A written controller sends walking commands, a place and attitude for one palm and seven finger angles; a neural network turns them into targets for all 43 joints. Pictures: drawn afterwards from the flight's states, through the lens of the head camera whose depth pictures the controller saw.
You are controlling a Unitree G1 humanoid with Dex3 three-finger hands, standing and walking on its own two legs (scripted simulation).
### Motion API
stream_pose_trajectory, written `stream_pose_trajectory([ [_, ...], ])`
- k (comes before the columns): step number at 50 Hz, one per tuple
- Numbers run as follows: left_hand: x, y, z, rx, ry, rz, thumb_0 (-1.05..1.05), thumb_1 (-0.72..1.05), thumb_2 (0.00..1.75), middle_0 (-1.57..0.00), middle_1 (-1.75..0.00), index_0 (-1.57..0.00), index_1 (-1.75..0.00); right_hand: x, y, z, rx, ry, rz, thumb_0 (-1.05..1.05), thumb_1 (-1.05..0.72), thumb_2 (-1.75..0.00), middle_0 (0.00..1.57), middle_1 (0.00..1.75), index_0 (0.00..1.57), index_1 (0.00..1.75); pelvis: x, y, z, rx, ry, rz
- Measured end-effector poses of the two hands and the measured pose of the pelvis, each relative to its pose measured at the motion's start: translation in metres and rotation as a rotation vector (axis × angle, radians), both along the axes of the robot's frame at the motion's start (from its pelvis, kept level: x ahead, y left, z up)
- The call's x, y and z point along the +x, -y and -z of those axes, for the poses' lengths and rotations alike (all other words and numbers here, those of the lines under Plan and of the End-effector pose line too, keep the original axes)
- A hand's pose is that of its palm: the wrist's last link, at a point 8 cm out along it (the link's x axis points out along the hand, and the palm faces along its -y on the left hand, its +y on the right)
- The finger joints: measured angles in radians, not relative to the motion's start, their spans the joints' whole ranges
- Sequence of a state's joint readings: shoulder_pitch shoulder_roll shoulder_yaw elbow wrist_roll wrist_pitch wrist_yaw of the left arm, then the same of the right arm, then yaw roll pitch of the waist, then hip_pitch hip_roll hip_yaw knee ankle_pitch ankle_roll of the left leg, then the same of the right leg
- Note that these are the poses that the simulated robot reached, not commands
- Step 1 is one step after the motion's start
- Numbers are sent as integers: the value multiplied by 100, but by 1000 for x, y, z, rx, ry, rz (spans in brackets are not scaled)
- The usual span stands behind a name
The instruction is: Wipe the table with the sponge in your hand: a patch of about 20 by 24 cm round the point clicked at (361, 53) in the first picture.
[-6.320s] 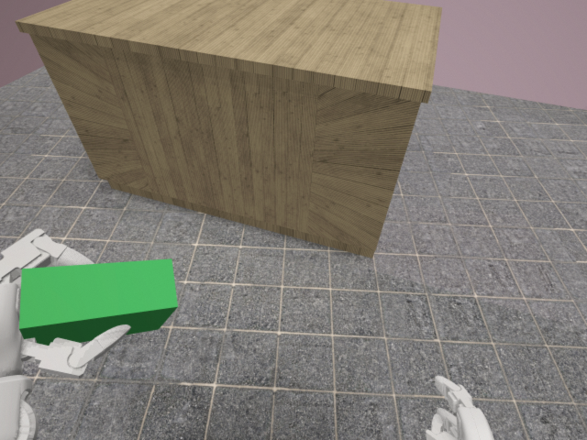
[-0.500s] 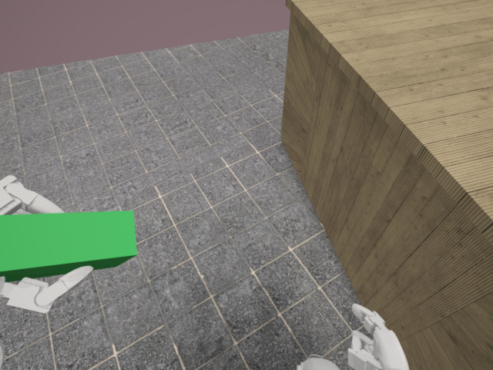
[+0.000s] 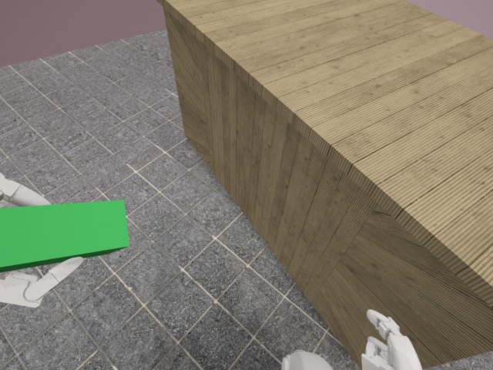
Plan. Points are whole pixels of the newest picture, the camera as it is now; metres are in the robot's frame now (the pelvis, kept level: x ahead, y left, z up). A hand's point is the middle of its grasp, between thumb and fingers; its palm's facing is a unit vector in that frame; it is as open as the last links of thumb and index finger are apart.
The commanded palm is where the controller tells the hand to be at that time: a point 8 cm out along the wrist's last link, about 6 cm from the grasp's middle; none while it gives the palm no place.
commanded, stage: turn to face it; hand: left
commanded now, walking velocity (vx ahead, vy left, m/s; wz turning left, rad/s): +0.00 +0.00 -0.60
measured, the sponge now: (76, 234) +0.23 +0.23 +0.17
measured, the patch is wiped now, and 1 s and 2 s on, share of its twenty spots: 0.00 0.00 0.00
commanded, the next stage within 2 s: none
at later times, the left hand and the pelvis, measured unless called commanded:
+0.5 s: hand (207, 261) +0.20 +0.07 +0.18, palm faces +0.15 -0.81 -0.56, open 9.4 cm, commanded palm +0.16 +0.12 +0.18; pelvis -0.07 -0.10 +0.00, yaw -17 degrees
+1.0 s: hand (272, 301) +0.17 +0.00 +0.17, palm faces -0.10 -0.88 -0.46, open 9.4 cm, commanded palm +0.15 +0.06 +0.18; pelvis -0.14 -0.09 +0.00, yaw -33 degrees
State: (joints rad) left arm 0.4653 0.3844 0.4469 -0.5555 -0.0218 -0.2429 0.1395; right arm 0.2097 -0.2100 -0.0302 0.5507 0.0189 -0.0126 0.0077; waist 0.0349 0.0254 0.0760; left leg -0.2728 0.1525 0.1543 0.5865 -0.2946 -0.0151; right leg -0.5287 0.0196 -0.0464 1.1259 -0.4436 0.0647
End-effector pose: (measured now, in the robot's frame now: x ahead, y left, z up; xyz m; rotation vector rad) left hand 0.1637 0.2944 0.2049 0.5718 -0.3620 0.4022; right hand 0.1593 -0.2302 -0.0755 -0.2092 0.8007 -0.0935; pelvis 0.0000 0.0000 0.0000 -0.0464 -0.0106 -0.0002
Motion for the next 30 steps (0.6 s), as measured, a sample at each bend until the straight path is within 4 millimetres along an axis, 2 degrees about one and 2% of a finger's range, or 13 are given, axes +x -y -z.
stream_pose_trajectory([
  [3,11,23,9,-63,-36,22,0,-43,100,-81,-135,-81,-135,-12,-1,4,64,11,14,1,-90,-90,20,30,19,30,-6,11,-2,-3,-3,41],
  [7,27,73,18,-45,-88,125,0,-43,100,-81,-135,-81,-135,-30,11,16,128,35,37,1,-90,-90,20,30,20,30,-18,37,5,23,-4,99],
  [11,34,130,14,43,-98,241,0,-43,100,-81,-135,-81,-135,-54,44,39,160,32,80,1,-90,-90,21,30,20,30,-33,64,17,26,10,131],
  [14,33,157,4,88,-119,306,0,-43,100,-81,-135,-81,-135,-78,77,45,142,-26,156,1,-90,-90,21,30,20,30,-44,76,12,55,4,168],
  [17,29,168,-4,137,-162,321,0,-43,100,-81,-135,-81,-135,-104,109,42,114,-66,248,1,-90,-90,20,30,20,30,-51,86,6,72,-5,214],
  [22,20,172,-5,134,-198,278,0,-43,100,-81,-135,-81,-135,-141,149,35,65,-101,345,1,-90,-90,20,30,19,30,-62,99,0,83,-4,261],
  [26,10,181,5,41,-190,267,0,-43,100,-81,-135,-81,-135,-161,169,27,31,-100,372,1,-90,-90,20,30,19,30,-72,105,-3,93,0,303],
  [30,4,200,10,-48,-156,316,0,-43,100,-81,-135,-81,-135,-173,177,15,7,-75,382,1,-90,-90,20,30,19,30,-83,109,-5,101,-1,337],
])
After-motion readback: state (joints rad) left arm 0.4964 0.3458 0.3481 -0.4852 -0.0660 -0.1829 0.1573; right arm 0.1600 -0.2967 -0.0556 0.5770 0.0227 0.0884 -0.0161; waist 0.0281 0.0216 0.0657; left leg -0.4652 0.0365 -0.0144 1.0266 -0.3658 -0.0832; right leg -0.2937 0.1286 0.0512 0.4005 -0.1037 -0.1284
